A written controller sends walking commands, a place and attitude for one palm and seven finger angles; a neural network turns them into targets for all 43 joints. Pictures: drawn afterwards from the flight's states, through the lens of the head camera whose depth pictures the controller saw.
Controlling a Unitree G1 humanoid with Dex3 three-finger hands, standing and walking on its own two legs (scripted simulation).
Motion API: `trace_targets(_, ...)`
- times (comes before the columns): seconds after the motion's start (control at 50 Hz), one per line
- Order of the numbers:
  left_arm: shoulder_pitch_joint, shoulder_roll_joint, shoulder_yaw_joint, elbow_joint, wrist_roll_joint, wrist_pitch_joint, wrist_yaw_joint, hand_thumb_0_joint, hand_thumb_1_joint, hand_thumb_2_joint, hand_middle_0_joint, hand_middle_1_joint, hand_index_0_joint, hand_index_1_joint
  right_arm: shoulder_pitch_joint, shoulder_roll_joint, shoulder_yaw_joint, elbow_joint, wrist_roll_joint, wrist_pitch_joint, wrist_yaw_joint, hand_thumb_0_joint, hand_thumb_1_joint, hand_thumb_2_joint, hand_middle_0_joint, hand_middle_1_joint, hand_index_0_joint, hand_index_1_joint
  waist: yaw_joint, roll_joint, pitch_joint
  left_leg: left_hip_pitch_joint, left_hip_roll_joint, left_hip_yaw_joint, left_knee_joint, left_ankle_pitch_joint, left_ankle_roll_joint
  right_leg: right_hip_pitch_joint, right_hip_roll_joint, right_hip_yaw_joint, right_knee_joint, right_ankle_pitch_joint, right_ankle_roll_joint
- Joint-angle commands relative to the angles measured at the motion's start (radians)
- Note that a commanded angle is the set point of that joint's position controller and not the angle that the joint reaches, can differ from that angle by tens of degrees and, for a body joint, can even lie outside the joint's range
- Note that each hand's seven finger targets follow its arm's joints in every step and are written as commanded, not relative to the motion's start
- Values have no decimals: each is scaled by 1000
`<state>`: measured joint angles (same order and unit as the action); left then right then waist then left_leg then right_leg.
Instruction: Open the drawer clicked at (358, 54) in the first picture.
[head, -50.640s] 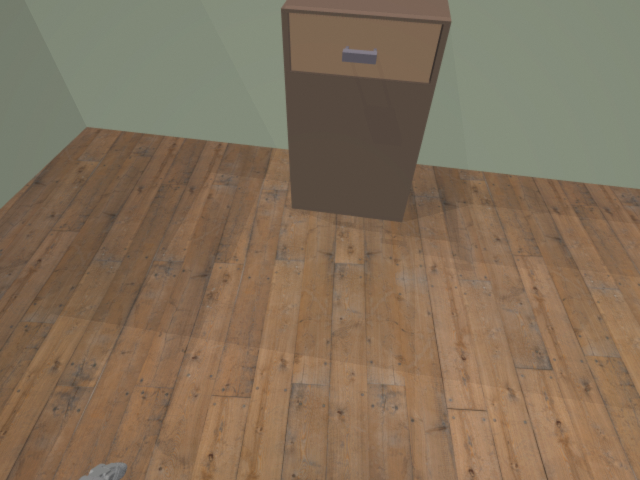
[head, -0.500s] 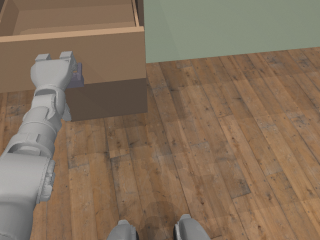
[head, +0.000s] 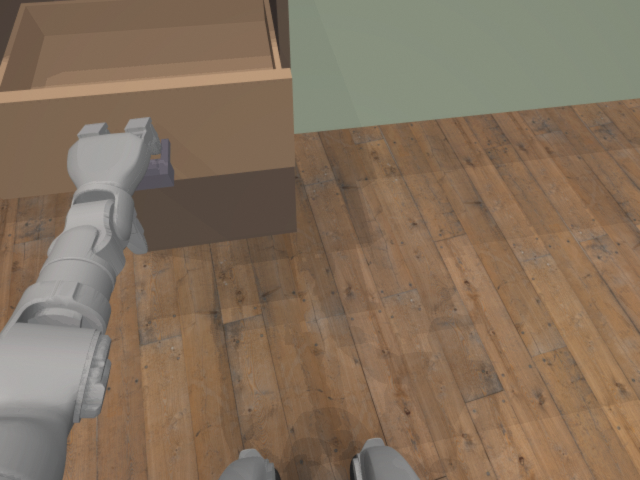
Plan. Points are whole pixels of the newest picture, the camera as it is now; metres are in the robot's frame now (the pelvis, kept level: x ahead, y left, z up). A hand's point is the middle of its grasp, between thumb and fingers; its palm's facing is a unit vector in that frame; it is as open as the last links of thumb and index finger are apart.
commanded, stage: lift the fingers back up to retry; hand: left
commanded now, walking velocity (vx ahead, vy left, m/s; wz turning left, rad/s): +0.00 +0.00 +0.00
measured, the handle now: (132, 162) +0.54 +0.23 +0.02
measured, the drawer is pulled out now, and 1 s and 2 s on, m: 0.24 0.24 0.24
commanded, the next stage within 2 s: re-aim the fingers above the handle in 0.50 s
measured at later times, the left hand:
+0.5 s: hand (92, 159) +0.49 +0.24 +0.08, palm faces -0.02 -0.02 -1.00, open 13.6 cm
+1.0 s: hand (100, 167) +0.48 +0.23 +0.08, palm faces -0.05 -0.01 -1.00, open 13.8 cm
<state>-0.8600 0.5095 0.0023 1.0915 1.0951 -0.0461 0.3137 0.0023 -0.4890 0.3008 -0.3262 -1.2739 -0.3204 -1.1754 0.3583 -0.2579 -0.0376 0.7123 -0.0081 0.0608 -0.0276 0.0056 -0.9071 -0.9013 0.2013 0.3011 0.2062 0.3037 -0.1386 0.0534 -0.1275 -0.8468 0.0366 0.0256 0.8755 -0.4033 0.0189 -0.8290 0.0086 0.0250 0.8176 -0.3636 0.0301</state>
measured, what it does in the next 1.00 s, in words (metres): stands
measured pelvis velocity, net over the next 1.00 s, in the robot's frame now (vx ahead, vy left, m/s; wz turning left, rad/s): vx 0.01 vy -0.02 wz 0.03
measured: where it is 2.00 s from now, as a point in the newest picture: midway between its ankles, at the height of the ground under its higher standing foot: outside the picture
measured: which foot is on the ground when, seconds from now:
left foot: down 0.00-1.00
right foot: down 0.00-1.00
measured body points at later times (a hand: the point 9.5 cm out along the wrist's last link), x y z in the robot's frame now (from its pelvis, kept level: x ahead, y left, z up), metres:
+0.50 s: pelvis +0.04 -0.01 +0.03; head +0.12 -0.02 +0.47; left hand +0.49 +0.24 +0.13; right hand +0.09 -0.27 -0.11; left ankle +0.00 +0.11 -0.69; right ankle +0.01 -0.14 -0.69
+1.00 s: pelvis +0.01 -0.02 +0.02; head +0.09 -0.03 +0.47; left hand +0.48 +0.23 +0.14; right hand +0.04 -0.29 -0.11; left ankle +0.00 +0.11 -0.69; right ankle +0.01 -0.14 -0.69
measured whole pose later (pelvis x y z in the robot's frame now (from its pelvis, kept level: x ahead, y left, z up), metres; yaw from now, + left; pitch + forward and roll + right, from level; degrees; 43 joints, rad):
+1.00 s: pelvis +0.01 -0.02 +0.02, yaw +2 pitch +15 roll -1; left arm -0.82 0.50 -0.05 1.03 1.06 -0.03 0.25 0.00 -0.49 0.30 -0.32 -1.20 -0.32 -1.20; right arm 0.34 -0.26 -0.06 0.74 0.01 0.07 -0.03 0.01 -0.91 -0.90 0.20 0.30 0.20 0.30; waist -0.09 0.06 -0.11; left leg -0.62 0.03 0.00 0.70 -0.35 -0.01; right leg -0.60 0.00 0.00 0.67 -0.33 0.01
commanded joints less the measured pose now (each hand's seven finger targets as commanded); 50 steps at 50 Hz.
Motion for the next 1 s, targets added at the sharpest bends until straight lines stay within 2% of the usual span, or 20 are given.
trace_targets(0.0,-435,341,113,-302,-8,-19,69,0,-500,300,-300,-1200,-300,-1200,135,-168,-71,-38,-9,-18,-11,0,-900,-900,200,300,200,300,38,86,-524,413,-43,-18,-83,471,15,264,54,-62,-86,356,-53)
trace_targets(0.1,-415,339,139,-430,-25,-42,86,0,-500,300,-300,-1200,-300,-1200,123,-162,-80,-41,-10,-23,-3,0,-900,-900,200,300,200,300,48,103,-565,492,-40,-25,-86,620,11,316,59,-67,-94,446,-51)
trace_targets(0.16,-394,373,175,-527,-25,-44,97,0,-500,300,-300,-1200,-300,-1200,114,-160,-83,-43,-12,-26,0,0,-900,-900,200,300,200,300,67,151,-612,567,-34,-36,-85,769,1,340,58,-73,-93,503,-51)
trace_targets(0.18,-382,338,152,-542,-30,-36,97,0,-500,300,-300,-1200,-300,-1200,113,-158,-86,-46,-11,-26,2,0,-900,-900,200,300,200,300,60,152,-611,589,-34,-37,-83,804,-2,337,61,-75,-98,521,-50)
trace_targets(0.28,-378,337,152,-664,-43,-4,99,0,-500,300,-300,-1200,-300,-1200,96,-155,-89,-48,-9,-34,5,0,-900,-900,200,300,200,300,62,176,-635,670,-29,-44,-93,933,-14,373,59,-77,-121,586,-48)
trace_targets(0.32,-318,299,124,-533,-33,58,92,0,-500,300,-300,-1200,-300,-1200,93,-154,-86,-22,-4,-26,11,0,-900,-900,200,300,200,300,56,115,-552,617,-34,-39,-116,867,-9,388,58,-83,-137,569,-47)
trace_targets(0.36,-256,172,15,-356,-31,133,52,0,-500,300,-300,-1200,-300,-1200,89,-152,-80,-7,9,-16,22,0,-900,-900,200,300,200,300,44,55,-419,562,-34,-23,-155,759,-3,366,57,-91,-170,514,-48)
trace_targets(0.4,-272,200,23,-348,-57,150,2,0,-500,300,-300,-1200,-300,-1200,73,-166,-77,-24,15,-2,18,0,-900,-900,200,300,200,300,51,1,-406,536,-44,-5,-183,695,9,432,51,-79,-192,552,-49)
trace_targets(0.44,-277,132,-42,-367,-67,141,-61,0,-500,300,-300,-1200,-300,-1200,70,-163,-79,-41,15,10,14,0,-900,-900,200,300,200,300,37,-15,-431,564,-46,-2,-184,726,15,465,44,-71,-202,599,-46)
trace_targets(0.5,-220,120,-61,-339,-67,83,-140,0,-500,300,-300,-1200,-300,-1200,44,-161,-72,-65,17,29,0,0,-900,-900,200,300,200,300,39,-74,-333,519,-55,3,-203,624,23,460,41,-67,-221,568,-42)
trace_targets(0.54,-232,176,-21,-343,-67,16,-160,0,-500,300,-300,-1200,-300,-1200,33,-163,-70,-73,15,37,-14,0,-900,-900,200,300,200,300,41,-86,-282,491,-58,9,-216,530,24,456,35,-58,-230,522,-47)
trace_targets(0.58,-271,218,15,-399,-58,-53,-144,0,-500,300,-300,-1200,-300,-1200,30,-152,-70,-87,13,31,-22,0,-900,-900,200,300,200,300,57,-57,-325,481,-65,9,-210,504,25,461,33,-48,-212,507,-48)
trace_targets(0.62,-291,181,3,-422,-53,-97,-101,0,-500,300,-300,-1200,-300,-1200,28,-139,-75,-89,10,17,-18,0,-900,-900,200,300,200,300,55,-21,-328,493,-65,6,-197,507,20,417,36,-51,-199,472,-52)
trace_targets(0.64,-320,200,21,-423,-45,-107,-73,0,-500,300,-300,-1200,-300,-1200,35,-139,-79,-81,7,12,-16,0,-900,-900,200,300,200,300,50,-16,-335,494,-64,3,-187,514,17,405,37,-50,-193,459,-54)
trace_targets(0.76,-413,284,74,-310,3,-21,68,0,-500,300,-300,-1200,-300,-1200,45,-148,-76,-48,5,-12,-2,0,-900,-900,200,300,200,300,47,17,-391,440,-71,9,-186,423,11,394,39,-46,-179,396,-54)
trace_targets(0.78,-454,248,36,-321,4,-5,71,0,-500,300,-300,-1200,-300,-1200,46,-144,-75,-49,6,-16,0,0,-900,-900,200,300,200,300,35,41,-412,457,-70,9,-186,434,10,393,41,-48,-178,404,-55)
trace_targets(0.84,-450,227,20,-279,-16,30,41,0,-500,300,-300,-1200,-300,-1200,61,-151,-80,-35,6,-15,0,0,-900,-900,200,300,200,300,23,19,-448,487,-68,11,-185,461,14,430,43,-44,-193,446,-52)
trace_targets(0.88,-442,199,-13,-265,-30,31,2,0,-500,300,-300,-1200,-300,-1200,65,-154,-78,-38,11,-14,-6,0,-900,-900,200,300,200,300,14,0,-427,486,-66,7,-198,441,18,428,43,-45,-206,439,-47)
trace_targets(0.92,-409,186,-20,-249,-39,18,-31,0,-500,300,-300,-1200,-300,-1200,68,-154,-78,-38,13,-16,-11,0,-900,-900,200,300,200,300,19,-20,-386,473,-65,6,-209,414,21,424,42,-47,-219,415,-47)
trace_targets(0.98,-369,222,11,-250,-38,-23,-55,0,-500,300,-300,-1200,-300,-1200,72,-157,-73,-43,13,-14,-18,0,-900,-900,200,300,200,300,40,-29,-361,438,-65,7,-221,401,22,433,39,-43,-219,405,-50)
